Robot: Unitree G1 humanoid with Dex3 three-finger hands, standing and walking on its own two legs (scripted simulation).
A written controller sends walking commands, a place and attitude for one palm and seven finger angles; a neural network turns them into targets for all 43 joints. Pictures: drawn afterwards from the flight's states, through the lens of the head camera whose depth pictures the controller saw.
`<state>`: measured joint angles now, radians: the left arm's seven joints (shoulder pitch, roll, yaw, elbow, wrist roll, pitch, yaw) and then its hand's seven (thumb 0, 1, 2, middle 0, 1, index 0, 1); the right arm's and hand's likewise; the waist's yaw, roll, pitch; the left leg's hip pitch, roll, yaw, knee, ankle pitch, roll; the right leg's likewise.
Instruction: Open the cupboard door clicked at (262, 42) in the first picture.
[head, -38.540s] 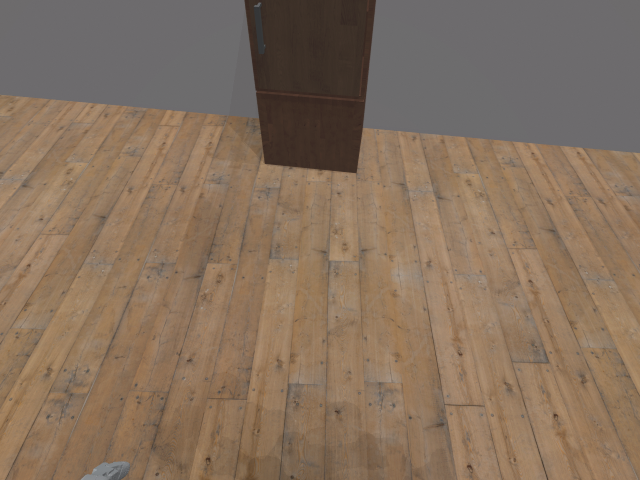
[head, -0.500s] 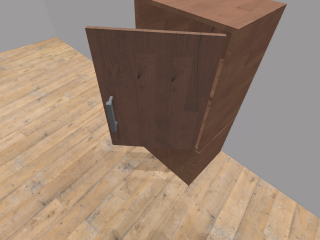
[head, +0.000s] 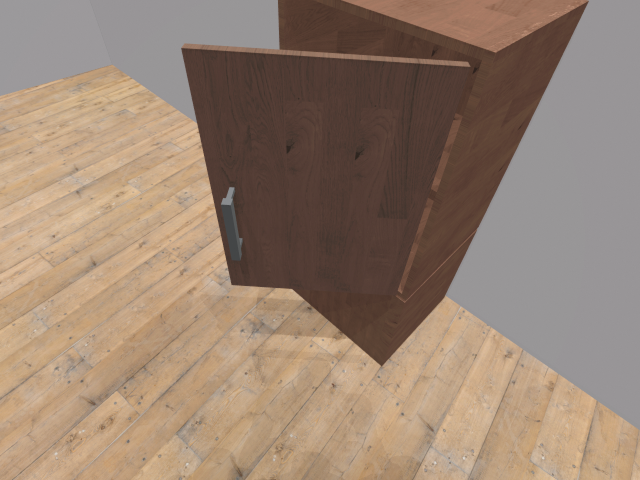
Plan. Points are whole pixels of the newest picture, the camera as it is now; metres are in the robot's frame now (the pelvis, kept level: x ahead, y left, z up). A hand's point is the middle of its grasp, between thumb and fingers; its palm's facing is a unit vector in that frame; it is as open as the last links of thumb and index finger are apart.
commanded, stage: look again from close up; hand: left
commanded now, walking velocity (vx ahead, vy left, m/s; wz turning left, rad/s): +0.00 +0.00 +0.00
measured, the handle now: (234, 225) +0.60 +0.21 -0.10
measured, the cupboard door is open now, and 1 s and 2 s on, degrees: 41 41 41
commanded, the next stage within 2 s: shuffle to correct the standing spot in 0.50 s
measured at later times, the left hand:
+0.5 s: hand out of the picture +0.01 +0.17 -0.18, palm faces +0.00 -0.98 -0.18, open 7.4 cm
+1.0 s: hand out of the picture +0.01 +0.15 -0.19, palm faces +0.03 -0.99 -0.15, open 7.4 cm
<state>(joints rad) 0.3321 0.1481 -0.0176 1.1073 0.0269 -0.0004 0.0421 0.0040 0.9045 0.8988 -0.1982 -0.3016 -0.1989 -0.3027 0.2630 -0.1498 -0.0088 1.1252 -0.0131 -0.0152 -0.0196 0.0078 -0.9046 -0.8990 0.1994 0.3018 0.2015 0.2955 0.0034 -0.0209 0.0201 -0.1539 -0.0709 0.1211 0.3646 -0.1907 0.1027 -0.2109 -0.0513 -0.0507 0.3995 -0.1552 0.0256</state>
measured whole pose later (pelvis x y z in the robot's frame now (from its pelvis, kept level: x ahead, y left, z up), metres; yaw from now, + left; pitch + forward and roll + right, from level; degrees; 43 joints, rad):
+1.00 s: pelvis +0.06 +0.00 -0.01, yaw -2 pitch -1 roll -1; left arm 0.41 0.11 0.01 1.11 0.03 -0.01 0.04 0.00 0.91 0.90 -0.20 -0.30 -0.20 -0.30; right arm 0.34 -0.14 -0.01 1.14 -0.01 -0.02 -0.04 0.01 -0.91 -0.90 0.20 0.30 0.20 0.30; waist 0.01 -0.01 0.02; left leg -0.13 -0.05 0.14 0.48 -0.35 0.10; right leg -0.19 -0.04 -0.03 0.51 -0.31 0.03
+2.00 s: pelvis +0.00 -0.03 +0.00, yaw +1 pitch -2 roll +0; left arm 0.22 0.29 -0.03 1.05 0.02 -0.01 0.01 0.01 0.90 0.90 -0.20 -0.30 -0.20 -0.30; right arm 0.19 -0.31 0.00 1.09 -0.02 0.00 0.01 0.01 -0.90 -0.90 0.20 0.30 0.20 0.30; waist -0.02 0.00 0.03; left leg -0.17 -0.04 0.08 0.39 -0.19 0.06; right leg -0.20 0.01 -0.03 0.39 -0.16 -0.02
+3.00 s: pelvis +0.06 +0.02 -0.01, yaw +0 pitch -2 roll -1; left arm 0.38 0.15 -0.01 1.12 0.02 0.01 0.04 0.00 0.91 0.90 -0.20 -0.30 -0.20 -0.30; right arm 0.31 -0.16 0.00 1.14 -0.01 -0.02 -0.03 0.01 -0.90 -0.90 0.20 0.30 0.20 0.30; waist 0.00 -0.02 0.04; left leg -0.10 -0.09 0.12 0.46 -0.33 0.12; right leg -0.18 -0.04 0.01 0.53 -0.31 0.02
